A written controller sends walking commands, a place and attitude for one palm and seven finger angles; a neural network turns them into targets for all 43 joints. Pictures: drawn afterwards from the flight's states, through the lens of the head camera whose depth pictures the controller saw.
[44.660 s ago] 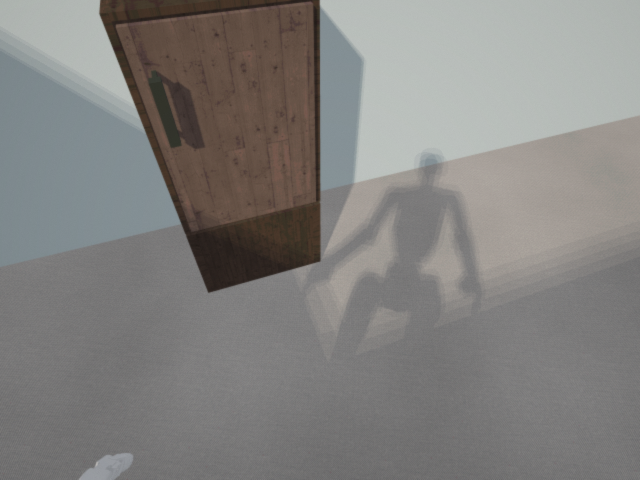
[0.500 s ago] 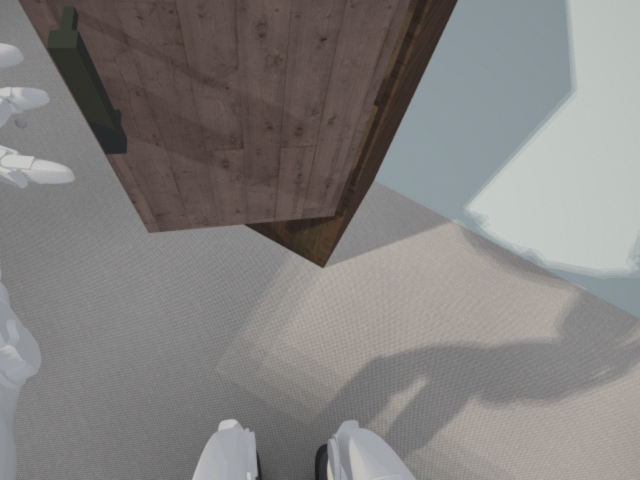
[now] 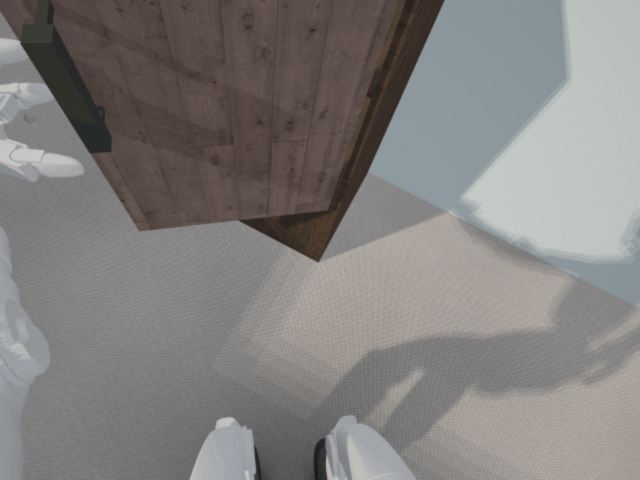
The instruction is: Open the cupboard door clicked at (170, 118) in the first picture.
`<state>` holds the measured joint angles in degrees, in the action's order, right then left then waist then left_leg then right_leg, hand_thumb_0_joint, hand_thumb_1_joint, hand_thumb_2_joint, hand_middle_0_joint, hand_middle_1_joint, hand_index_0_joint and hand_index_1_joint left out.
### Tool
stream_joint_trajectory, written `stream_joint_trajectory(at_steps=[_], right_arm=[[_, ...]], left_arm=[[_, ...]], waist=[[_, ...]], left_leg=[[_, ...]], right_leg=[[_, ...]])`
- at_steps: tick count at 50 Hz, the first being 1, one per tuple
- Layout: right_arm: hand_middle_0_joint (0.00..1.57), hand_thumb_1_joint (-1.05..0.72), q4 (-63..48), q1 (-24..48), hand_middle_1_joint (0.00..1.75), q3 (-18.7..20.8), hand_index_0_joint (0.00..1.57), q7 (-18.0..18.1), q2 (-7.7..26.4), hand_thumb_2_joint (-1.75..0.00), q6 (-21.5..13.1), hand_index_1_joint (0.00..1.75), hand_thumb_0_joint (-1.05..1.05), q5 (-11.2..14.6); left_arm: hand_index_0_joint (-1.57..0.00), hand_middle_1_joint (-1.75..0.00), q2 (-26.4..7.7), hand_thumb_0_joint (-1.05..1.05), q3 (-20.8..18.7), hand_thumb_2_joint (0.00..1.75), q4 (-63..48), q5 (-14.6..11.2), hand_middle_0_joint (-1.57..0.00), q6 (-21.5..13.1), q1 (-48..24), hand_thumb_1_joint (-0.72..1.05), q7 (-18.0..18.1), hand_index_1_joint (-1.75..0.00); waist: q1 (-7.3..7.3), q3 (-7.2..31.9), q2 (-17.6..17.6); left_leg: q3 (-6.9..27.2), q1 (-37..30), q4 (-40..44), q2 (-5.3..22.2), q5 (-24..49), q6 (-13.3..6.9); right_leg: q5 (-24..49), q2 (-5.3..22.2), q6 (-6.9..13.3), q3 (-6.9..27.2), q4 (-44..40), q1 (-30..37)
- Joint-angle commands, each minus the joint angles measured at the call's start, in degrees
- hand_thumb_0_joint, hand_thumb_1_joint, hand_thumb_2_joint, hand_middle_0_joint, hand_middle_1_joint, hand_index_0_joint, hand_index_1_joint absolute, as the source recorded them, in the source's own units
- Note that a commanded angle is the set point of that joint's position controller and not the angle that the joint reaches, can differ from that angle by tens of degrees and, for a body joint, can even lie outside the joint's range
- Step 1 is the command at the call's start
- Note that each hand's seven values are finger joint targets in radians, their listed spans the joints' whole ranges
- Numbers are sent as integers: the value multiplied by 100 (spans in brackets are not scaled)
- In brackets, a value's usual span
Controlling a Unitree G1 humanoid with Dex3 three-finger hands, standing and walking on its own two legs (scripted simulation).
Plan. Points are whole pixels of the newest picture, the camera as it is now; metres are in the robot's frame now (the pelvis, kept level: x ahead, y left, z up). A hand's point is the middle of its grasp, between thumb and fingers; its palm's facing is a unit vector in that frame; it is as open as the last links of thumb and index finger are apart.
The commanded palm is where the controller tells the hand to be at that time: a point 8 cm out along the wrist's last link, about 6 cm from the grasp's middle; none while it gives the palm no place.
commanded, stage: slide the fingers in behind the handle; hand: left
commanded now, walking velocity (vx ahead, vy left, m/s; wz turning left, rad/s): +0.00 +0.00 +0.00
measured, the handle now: (75, 83) +0.56 +0.24 +0.08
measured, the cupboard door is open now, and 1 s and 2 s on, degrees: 38 38 38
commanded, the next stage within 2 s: close the thumb around the handle in 1.18 s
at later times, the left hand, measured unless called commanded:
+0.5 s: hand (69, 119) +0.51 +0.24 +0.08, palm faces +0.12 -0.99 +0.00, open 14.0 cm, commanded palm +0.48 +0.28 +0.08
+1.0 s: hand (89, 116) +0.51 +0.22 +0.08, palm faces +0.13 -0.99 -0.01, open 14.0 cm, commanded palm +0.48 +0.26 +0.08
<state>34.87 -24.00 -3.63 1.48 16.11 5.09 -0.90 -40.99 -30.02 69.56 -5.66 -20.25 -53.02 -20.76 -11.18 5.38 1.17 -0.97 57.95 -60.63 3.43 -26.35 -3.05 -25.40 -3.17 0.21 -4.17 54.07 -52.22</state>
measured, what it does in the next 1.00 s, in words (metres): stands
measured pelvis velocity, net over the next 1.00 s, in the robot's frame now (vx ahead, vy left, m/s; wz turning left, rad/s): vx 0.00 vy -0.01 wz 0.01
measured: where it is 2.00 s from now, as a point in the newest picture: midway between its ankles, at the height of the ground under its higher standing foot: outside the picture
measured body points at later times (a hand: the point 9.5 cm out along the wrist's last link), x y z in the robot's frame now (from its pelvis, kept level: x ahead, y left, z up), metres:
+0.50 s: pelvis +0.00 -0.01 +0.00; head +0.13 +0.03 +0.43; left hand +0.49 +0.29 +0.08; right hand +0.01 -0.27 -0.10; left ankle +0.01 +0.08 -0.67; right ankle +0.00 -0.13 -0.67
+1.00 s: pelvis +0.00 -0.01 +0.00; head +0.13 +0.01 +0.43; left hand +0.50 +0.27 +0.08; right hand +0.00 -0.28 -0.10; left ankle +0.01 +0.08 -0.67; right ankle +0.00 -0.13 -0.67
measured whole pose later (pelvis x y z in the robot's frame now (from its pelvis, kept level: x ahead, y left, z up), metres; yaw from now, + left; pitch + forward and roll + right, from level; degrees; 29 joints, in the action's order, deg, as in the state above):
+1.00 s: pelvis +0.00 -0.01 +0.00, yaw +0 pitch +22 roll -4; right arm 35.4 -23.5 -2.7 0.2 15.6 4.6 -1.0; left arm -33.3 -26.6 69.0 -4.5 -22.9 -52.3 -12.7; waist -10.7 5.9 1.7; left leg -1.2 55.9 -59.9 3.4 -26.3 -2.1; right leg -26.2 -3.2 1.2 -3.8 55.1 -51.1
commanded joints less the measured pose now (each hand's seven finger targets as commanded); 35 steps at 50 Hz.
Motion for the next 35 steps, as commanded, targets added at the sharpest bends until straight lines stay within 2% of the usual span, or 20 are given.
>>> stream_joint_trajectory(at_steps=[1,5,8,9,11,15,16,18,19,21,24,25,26,27,28,29,30,31,33,35], right_arm=[[20,-90,-194,-1033,30,460,20,15,1133,-90,-10,30,0,1],[20,-90,-158,-1022,30,480,20,5,1122,-90,19,30,0,25],[20,-90,-154,-1043,30,504,20,-8,1096,-90,16,30,0,18],[20,-90,-139,-1053,30,505,20,-11,1088,-90,15,30,0,6],[20,-90,-166,-1025,30,500,20,-24,1076,-90,21,30,0,18],[20,-90,-189,-954,30,479,20,-38,1049,-90,-11,30,0,3],[20,-90,-201,-948,30,482,20,-41,1060,-90,-20,30,0,0],[20,-90,-221,-936,30,488,20,-31,1070,-90,-40,30,0,-1],[20,-90,-218,-909,30,469,20,-38,1048,-90,-50,30,0,2],[20,-90,-196,-914,30,482,20,-41,1055,-90,-68,30,0,-16],[20,-90,-159,-911,30,475,20,-39,1044,-90,-63,30,0,-4],[20,-90,-150,-891,30,478,20,-40,1036,-90,-73,30,0,3],[20,-90,-149,-942,30,480,20,-33,1067,-90,-57,30,0,4],[20,-90,-169,-943,30,475,20,-34,1051,-90,-61,30,0,0],[20,-90,-156,-941,30,490,20,-24,1066,-90,-47,30,0,12],[20,-90,-160,-915,30,475,20,-32,1036,-90,-47,30,0,22],[20,-90,-144,-945,30,482,20,-25,1042,-90,-41,30,0,18],[20,-90,-163,-912,30,482,20,-37,1021,-90,-49,30,0,21],[20,-90,-142,-938,30,493,20,-41,1025,-90,-67,30,0,4],[20,-90,-127,-947,30,496,20,-44,1015,-90,-68,30,0,6]], left_arm=[[-30,-120,-1443,0,67,30,-1496,-125,-30,-443,-2236,-50,67,-120],[-30,-120,-1065,0,262,30,-1391,-216,-30,-378,-2236,-50,92,-120],[-30,-120,-888,0,305,30,-1402,-215,-30,-365,-2145,-50,181,-120],[-30,-120,-854,0,292,30,-1363,-221,-30,-359,-2146,-50,229,-120],[-30,-120,-821,0,317,30,-1254,-175,-30,-352,-2058,-50,322,-120],[-30,-120,-829,0,327,30,-1259,-76,-30,-456,-2298,-50,512,-120],[-30,-120,-895,0,281,30,-1264,-47,-30,-485,-2312,-50,547,-120],[-30,-120,-1078,0,147,30,-1359,-17,-30,-603,-2340,-50,601,-120],[-30,-120,-958,0,250,30,-1322,-10,-30,-626,-2437,-50,622,-120],[-30,-120,-1083,0,151,30,-1432,10,-30,-688,-2501,-50,642,-120],[-30,-120,-874,0,300,30,-1293,-18,-30,-677,-2487,-50,601,-120],[-30,-120,-781,0,388,30,-1289,-32,-30,-642,-2540,-50,576,-120],[-30,-120,-940,0,245,30,-1229,-37,-30,-602,-2397,-50,577,-120],[-30,-120,-854,0,302,30,-1271,-60,-30,-597,-2444,-50,551,-120],[-30,-120,-947,0,228,30,-1249,-58,-30,-565,-2357,-50,552,-120],[-30,-120,-746,0,392,30,-1220,-75,-30,-529,-2376,-50,537,-120],[-30,-120,-797,0,339,30,-1236,-74,-30,-514,-2398,-50,555,-120],[-30,-120,-617,0,485,30,-1248,-73,-30,-494,-2397,-50,555,-120],[-30,-120,-661,0,427,30,-1422,-84,-30,-559,-2526,-50,609,-120],[-30,-120,-577,0,416,30,-1217,-110,-30,-538,-2350,-50,655,-120]], waist=[[90,2940,1370],[32,2679,1164],[88,2757,1201],[63,2712,1039],[60,2516,852],[62,2419,962],[54,2466,803],[114,2652,919],[59,2634,910],[99,2842,1034],[33,2801,918],[-2,2751,1022],[66,2796,846],[52,2864,1004],[82,2896,924],[56,2804,981],[49,2746,845],[34,2691,982],[35,2843,1005],[23,2658,743]], left_leg=[[625,-3455,595,2,3176,212],[667,-3394,677,4,3034,203],[687,-3535,698,-6,3207,221],[677,-3459,685,-8,3196,208],[637,-3238,722,-29,2939,188],[596,-3071,714,-61,2647,177],[582,-2964,705,-72,2483,153],[571,-3004,683,-89,2566,158],[570,-2965,670,-93,2525,155],[568,-3054,622,-90,2622,167],[575,-3044,606,-79,2571,156],[532,-3000,598,-92,2513,140],[552,-2934,624,-96,2540,140],[512,-2966,593,-115,2612,126],[525,-2979,604,-100,2651,138],[500,-2929,605,-117,2596,130],[514,-2906,619,-103,2589,123],[493,-2898,632,-115,2494,129],[512,-3005,615,-105,2582,128],[480,-2788,606,-118,2449,106]], right_leg=[[1861,-165,83,78,-505,353],[1755,-173,86,45,-557,299],[1772,-163,93,39,-563,286],[1833,-158,86,38,-559,331],[1781,-151,79,54,-575,402],[1664,-123,84,99,-539,389],[1616,-119,74,119,-547,468],[1718,-113,92,158,-498,573],[1705,-110,82,158,-492,552],[1771,-105,87,171,-451,606],[1756,-112,74,163,-465,549],[1771,-107,66,189,-495,551],[1819,-112,76,175,-485,698],[1903,-116,81,204,-473,708],[1934,-107,79,187,-476,726],[1922,-106,69,200,-501,700],[1929,-111,68,185,-508,724],[1848,-110,65,193,-529,663],[1891,-110,67,188,-504,653],[1883,-113,58,204,-536,713]])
